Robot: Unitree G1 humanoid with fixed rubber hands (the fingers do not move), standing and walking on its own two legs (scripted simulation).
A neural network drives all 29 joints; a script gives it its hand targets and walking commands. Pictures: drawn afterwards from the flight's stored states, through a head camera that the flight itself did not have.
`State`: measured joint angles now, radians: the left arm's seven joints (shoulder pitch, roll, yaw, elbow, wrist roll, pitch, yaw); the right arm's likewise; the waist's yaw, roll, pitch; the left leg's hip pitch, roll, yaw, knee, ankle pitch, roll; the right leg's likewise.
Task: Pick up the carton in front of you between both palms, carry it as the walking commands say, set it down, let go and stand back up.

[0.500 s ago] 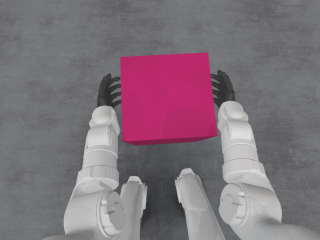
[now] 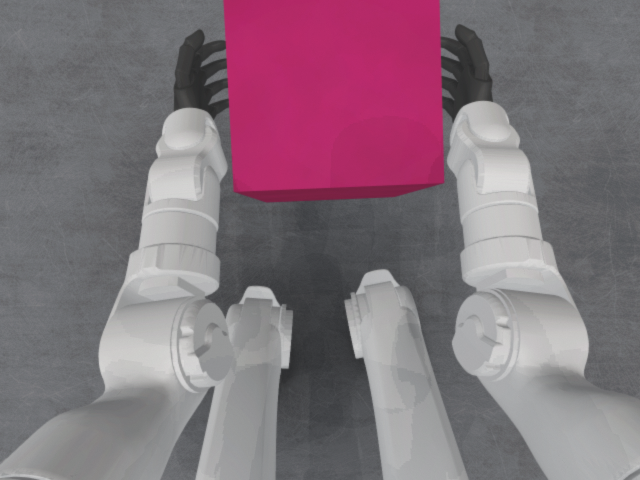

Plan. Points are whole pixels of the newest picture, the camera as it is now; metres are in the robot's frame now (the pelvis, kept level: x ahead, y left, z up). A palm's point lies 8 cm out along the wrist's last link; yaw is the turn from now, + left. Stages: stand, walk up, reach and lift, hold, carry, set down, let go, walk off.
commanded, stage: set down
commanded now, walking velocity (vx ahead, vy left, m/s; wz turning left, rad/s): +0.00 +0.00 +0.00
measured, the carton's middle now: (330, 118) +0.51 -0.06 -0.19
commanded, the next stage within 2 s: none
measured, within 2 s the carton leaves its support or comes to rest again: rests again in 0.88 s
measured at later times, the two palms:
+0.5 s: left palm (233, 122) +0.54 +0.08 -0.25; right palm (438, 114) +0.52 -0.22 -0.25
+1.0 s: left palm (234, 130) +0.54 +0.08 -0.28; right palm (434, 128) +0.50 -0.22 -0.28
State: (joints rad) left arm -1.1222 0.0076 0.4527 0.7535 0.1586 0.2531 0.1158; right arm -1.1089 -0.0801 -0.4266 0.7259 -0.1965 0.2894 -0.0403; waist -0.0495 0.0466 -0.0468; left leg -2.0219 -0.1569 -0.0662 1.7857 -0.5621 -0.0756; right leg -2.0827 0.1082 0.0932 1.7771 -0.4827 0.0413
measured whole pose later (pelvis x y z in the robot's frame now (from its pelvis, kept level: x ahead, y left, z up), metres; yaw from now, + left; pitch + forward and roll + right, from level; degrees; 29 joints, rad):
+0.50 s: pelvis +0.00 +0.00 -0.09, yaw +1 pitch +42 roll +2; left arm -1.37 0.14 0.27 0.87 0.01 0.23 0.20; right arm -1.33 -0.24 -0.34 0.84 -0.05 0.26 -0.06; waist -0.09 0.03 0.25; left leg -2.21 -0.20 -0.06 2.11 -0.64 -0.10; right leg -2.26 0.09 0.06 2.09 -0.57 0.04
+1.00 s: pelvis +0.00 +0.01 -0.11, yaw +1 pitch +37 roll +1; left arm -1.42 0.17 0.25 1.01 0.00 0.19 0.17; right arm -1.36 -0.27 -0.34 0.96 -0.06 0.22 -0.01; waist -0.09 0.06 0.33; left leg -2.20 -0.19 -0.03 2.19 -0.64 -0.07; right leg -2.24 0.05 0.05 2.17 -0.58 0.04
